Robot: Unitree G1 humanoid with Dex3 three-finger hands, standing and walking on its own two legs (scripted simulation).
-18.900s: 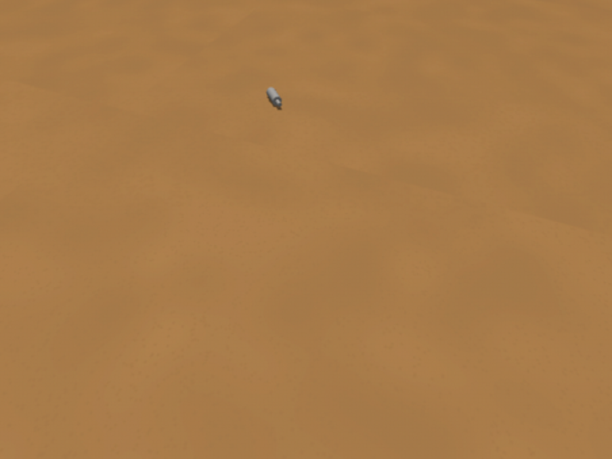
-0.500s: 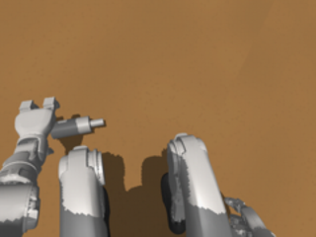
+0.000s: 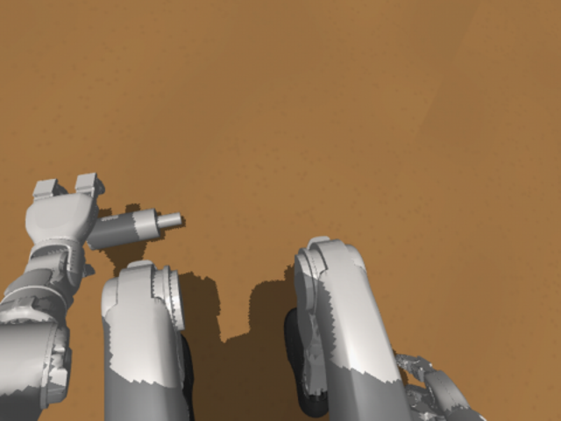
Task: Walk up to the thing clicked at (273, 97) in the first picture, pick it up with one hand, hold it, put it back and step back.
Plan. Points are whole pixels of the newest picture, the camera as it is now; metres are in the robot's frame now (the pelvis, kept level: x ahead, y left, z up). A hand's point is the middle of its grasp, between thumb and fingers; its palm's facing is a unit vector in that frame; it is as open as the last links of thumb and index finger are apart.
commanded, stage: rise first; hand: left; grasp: from above
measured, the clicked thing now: (136, 226) +0.43 +0.20 -0.31
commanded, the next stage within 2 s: approach in 0.26 s
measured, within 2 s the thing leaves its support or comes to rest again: neither
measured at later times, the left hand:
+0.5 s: hand (82, 235) +0.39 +0.25 -0.18, palm faces -0.44 -0.06 -0.90, open 14.1 cm
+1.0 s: hand (100, 211) +0.43 +0.23 -0.19, palm faces -0.43 -0.07 -0.90, open 14.1 cm
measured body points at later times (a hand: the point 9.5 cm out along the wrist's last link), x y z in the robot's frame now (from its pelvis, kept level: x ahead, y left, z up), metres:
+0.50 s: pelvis +0.00 +0.00 +0.00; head +0.21 +0.04 +0.39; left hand +0.41 +0.25 -0.13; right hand +0.08 -0.28 -0.13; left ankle +0.08 +0.13 -0.30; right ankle +0.10 -0.13 -0.30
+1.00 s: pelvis +0.01 +0.00 -0.01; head +0.23 +0.02 +0.38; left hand +0.45 +0.23 -0.14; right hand +0.02 -0.27 -0.13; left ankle +0.08 +0.13 -0.30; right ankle +0.10 -0.13 -0.30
